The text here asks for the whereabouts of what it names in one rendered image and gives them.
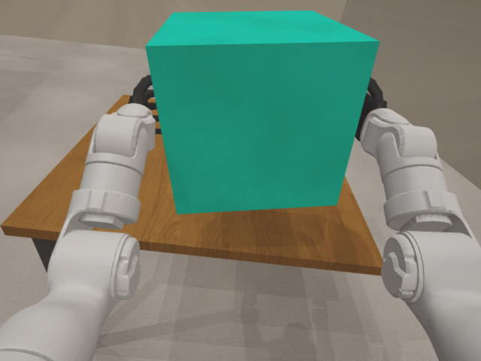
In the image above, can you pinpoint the robot left forearm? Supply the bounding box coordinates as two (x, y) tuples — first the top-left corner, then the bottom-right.
(47, 103), (156, 291)

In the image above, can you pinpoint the carton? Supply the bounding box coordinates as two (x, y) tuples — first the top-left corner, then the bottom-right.
(145, 11), (380, 214)

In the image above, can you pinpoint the robot left hand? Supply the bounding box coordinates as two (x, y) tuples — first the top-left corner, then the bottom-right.
(128, 75), (162, 134)

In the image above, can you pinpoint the robot right hand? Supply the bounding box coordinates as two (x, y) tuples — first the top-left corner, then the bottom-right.
(355, 78), (387, 141)

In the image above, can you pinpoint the table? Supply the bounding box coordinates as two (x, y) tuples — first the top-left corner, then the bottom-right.
(0, 95), (383, 276)

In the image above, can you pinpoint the robot right upper arm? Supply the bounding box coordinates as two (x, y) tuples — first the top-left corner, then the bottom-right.
(381, 231), (481, 361)

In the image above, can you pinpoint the robot left upper arm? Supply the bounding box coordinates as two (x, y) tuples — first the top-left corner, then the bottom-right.
(0, 229), (141, 361)

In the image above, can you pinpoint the robot right forearm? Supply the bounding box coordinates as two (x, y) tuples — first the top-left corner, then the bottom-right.
(359, 108), (481, 250)

